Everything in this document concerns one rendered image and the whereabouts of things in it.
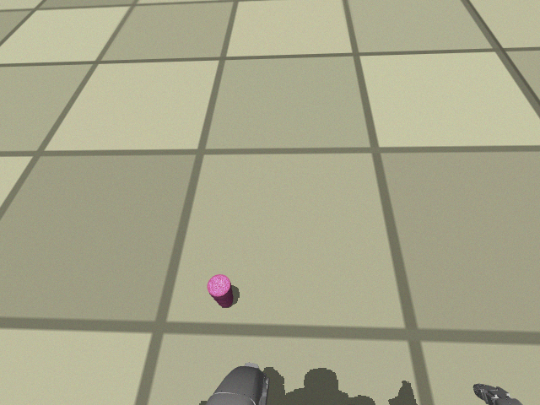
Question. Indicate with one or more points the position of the right robot hand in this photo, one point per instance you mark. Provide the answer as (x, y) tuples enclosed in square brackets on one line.
[(494, 395)]

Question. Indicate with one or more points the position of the cup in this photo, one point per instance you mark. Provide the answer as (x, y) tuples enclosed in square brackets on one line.
[(219, 287)]

